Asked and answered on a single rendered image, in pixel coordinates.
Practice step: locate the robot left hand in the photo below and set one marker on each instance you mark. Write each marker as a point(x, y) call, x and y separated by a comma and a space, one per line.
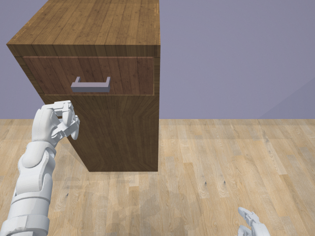
point(47, 127)

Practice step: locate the drawer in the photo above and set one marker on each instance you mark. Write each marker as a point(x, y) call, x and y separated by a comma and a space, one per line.
point(129, 75)

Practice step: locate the robot left forearm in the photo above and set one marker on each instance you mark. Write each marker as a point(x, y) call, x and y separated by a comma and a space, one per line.
point(28, 214)

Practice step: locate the robot right hand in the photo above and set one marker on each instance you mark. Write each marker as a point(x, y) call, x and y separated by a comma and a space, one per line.
point(258, 229)

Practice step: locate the cabinet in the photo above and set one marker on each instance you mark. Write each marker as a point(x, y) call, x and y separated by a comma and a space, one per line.
point(117, 132)

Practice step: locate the handle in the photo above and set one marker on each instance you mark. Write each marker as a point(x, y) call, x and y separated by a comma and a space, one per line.
point(78, 86)

